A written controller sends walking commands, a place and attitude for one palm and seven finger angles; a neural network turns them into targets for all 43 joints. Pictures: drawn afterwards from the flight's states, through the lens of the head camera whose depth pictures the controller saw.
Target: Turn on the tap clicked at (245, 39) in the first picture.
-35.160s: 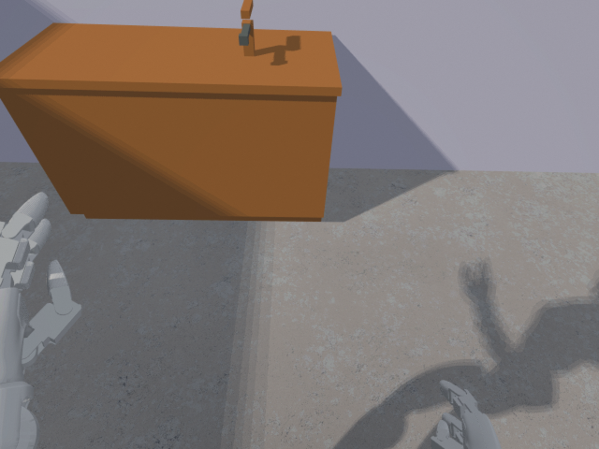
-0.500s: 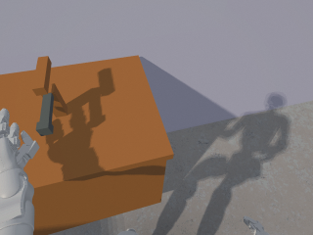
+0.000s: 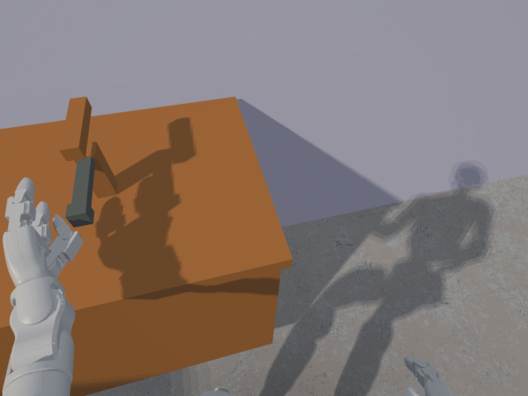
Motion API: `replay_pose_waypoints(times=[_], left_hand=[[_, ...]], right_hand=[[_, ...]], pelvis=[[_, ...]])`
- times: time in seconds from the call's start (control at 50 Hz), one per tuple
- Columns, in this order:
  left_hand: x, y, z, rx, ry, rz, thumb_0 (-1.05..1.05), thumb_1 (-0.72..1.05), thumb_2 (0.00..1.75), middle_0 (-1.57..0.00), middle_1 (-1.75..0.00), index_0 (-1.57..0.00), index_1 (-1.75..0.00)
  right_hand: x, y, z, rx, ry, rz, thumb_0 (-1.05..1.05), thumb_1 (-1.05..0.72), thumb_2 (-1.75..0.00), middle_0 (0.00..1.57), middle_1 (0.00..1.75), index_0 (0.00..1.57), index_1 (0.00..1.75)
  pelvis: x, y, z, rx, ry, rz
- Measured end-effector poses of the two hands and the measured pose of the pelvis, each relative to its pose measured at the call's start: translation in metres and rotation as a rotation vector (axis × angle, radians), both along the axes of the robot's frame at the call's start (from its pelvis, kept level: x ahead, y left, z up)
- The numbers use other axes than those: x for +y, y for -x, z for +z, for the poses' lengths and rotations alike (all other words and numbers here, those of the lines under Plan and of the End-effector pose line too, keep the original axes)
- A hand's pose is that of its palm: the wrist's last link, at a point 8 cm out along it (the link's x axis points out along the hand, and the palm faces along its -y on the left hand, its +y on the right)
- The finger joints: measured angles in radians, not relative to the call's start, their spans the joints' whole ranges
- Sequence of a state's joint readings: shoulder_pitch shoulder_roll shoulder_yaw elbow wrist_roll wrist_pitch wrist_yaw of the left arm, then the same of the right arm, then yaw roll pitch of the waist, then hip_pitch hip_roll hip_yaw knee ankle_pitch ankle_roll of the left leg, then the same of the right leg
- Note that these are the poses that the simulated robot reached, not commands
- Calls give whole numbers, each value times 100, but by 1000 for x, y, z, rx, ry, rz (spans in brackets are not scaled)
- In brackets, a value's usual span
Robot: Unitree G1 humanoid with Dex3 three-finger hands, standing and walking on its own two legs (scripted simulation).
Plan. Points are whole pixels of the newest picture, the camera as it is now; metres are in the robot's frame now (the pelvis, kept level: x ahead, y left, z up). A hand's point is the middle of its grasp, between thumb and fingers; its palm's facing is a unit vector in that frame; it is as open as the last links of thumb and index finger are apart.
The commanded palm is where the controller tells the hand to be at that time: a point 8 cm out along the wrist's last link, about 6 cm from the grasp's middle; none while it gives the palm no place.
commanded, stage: push the lever round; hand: left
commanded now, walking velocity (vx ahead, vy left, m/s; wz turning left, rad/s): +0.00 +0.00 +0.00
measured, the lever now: (80, 214) +0.35 +0.30 +0.07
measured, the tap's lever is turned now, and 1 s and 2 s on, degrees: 0 24 45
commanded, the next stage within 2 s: none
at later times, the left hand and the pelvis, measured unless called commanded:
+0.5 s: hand (88, 235) +0.32 +0.28 +0.07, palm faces +0.55 -0.83 -0.07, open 7.7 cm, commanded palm +0.29 +0.31 +0.07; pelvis +0.00 +0.00 +0.00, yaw +0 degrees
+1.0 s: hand (121, 222) +0.35 +0.24 +0.07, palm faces +0.63 -0.77 -0.07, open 7.7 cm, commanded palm +0.30 +0.26 +0.07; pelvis +0.00 +0.00 +0.00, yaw +0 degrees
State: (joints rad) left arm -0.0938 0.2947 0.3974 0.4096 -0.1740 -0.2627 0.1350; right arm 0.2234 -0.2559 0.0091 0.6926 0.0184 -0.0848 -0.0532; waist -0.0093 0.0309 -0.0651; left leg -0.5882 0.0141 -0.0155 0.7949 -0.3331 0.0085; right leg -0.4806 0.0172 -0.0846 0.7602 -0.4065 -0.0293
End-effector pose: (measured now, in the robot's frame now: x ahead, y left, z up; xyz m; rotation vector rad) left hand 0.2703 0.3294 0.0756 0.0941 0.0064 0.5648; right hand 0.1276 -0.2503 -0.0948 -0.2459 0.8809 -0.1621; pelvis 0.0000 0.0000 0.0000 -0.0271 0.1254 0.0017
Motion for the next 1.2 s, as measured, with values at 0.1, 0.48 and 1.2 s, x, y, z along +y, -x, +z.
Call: replay_pose_waypoints(times=[0.1, 0.48, 1.2], left_hand=[[-3, 0, 0, 3, -4, 1, 2, 91, 91, -15, -15, -15, -15], [-15, -3, -2, -10, 15, 13, 1, 92, 92, -15, -15, -15, -15], [-78, -35, -4, 0, 18, 160, 3, 94, 92, -15, -15, -15, -15]], right_hand=[[-3, 3, -2, 9, 2, -4, 1, -90, -90, 20, 30, 20, 30], [-1, 2, -3, 9, -6, 2, 1, -90, -90, 20, 30, 20, 30], [6, -3, -8, 46, -38, 19, 1, -90, -90, 20, 30, 20, 30]], pelvis=[[-1, 0, 0, 0, 0, 1], [-2, 2, -1, -2, -1, 3], [-1, -4, -1, 2, -3, 4]])
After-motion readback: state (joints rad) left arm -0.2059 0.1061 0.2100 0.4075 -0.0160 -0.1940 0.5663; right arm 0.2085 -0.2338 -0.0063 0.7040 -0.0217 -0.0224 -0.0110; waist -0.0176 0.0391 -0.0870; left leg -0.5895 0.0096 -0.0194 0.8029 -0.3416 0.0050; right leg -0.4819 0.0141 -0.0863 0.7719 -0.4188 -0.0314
